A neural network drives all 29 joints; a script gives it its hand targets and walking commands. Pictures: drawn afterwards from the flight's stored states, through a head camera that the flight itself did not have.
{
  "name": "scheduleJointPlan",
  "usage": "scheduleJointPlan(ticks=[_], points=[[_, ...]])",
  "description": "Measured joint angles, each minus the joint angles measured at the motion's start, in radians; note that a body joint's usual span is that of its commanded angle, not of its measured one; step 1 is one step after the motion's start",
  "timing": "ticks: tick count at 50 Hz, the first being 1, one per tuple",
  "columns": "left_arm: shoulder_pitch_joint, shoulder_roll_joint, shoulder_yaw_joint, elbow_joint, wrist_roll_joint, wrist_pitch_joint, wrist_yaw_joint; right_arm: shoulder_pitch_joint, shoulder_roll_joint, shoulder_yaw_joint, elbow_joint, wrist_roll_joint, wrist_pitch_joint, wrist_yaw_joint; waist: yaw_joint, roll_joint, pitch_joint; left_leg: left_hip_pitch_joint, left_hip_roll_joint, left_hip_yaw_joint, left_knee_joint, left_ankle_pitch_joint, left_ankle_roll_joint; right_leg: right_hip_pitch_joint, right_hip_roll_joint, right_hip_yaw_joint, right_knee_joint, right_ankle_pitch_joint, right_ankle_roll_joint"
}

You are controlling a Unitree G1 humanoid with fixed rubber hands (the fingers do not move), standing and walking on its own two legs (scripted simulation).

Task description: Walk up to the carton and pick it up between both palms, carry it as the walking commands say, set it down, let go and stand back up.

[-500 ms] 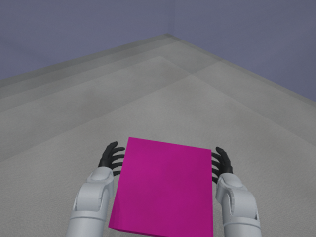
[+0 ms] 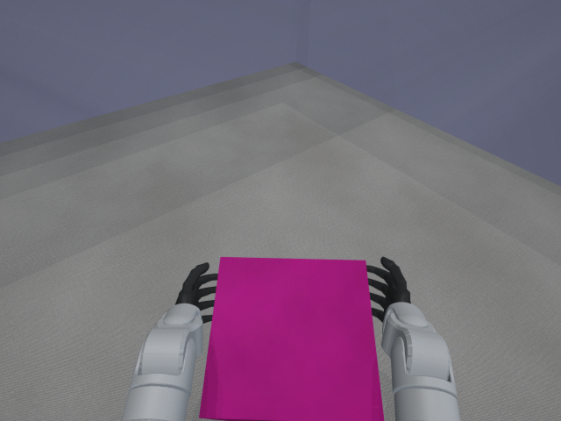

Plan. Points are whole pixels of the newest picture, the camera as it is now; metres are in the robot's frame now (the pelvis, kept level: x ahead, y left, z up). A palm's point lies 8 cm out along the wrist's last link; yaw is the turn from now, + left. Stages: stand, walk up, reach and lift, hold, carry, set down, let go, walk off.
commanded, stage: set down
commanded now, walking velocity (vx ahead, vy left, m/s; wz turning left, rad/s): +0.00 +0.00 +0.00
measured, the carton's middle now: (290, 348) +0.27 -0.01 -0.06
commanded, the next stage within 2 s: none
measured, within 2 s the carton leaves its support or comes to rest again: neither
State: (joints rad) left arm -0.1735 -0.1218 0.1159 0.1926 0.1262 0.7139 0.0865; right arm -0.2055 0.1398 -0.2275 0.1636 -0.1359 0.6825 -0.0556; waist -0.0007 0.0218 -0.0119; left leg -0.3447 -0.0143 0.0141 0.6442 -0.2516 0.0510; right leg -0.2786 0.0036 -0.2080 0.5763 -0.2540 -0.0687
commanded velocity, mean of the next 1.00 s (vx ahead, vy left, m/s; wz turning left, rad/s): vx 0.00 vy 0.00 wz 0.00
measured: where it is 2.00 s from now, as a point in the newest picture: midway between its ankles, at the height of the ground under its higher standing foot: outside the picture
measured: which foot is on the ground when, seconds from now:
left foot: down 0.00-1.00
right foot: down 0.00-1.00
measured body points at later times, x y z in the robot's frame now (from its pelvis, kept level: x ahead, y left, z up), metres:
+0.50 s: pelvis +0.00 -0.01 +0.00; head +0.02 +0.00 +0.45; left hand +0.31 +0.14 -0.03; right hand +0.32 -0.16 -0.01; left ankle +0.06 +0.08 -0.72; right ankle +0.04 -0.08 -0.72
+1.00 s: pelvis -0.03 -0.01 -0.05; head +0.15 -0.01 +0.36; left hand +0.32 +0.14 -0.14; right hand +0.32 -0.16 -0.13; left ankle +0.06 +0.08 -0.72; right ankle +0.04 -0.08 -0.72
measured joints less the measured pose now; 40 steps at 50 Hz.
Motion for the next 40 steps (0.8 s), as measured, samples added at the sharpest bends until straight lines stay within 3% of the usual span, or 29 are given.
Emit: scheduleJointPlan(ticks=[8, 18, 31, 40], points=[[-0.012, -0.005, 0.033, 0.113, 0.014, -0.08, -0.002, -0.012, 0.002, -0.032, 0.134, -0.007, -0.107, 0.017, 0.0, -0.003, 0.0, 0.001, 0.0, 0.0, 0.0, 0.0, 0.0, 0.0, 0.0, 0.001, 0.002, 0.0, 0.0], [-0.099, -0.005, 0.134, 0.264, 0.058, -0.19, -0.037, -0.116, 0.028, -0.13, 0.313, -0.03, -0.235, 0.032, 0.0, -0.024, 0.024, -0.006, 0.0, 0.002, 0.003, -0.002, 0.0, -0.013, 0.0, 0.006, 0.017, -0.009, -0.002], [-0.137, -0.005, 0.157, 0.311, 0.076, -0.356, -0.058, -0.143, 0.036, -0.158, 0.352, -0.047, -0.402, 0.04, 0.0, -0.02, 0.058, -0.183, 0.0, 0.003, 0.05, -0.004, -0.004, -0.199, -0.004, 0.009, 0.08, -0.019, -0.01], [-0.145, -0.006, 0.158, 0.312, 0.077, -0.501, -0.036, -0.148, 0.038, -0.113, 0.352, -0.047, -0.54, 0.001, 0.0, -0.017, 0.059, -0.413, 0.0, 0.003, 0.13, -0.004, -0.007, -0.436, -0.008, 0.02, 0.177, -0.028, -0.015]])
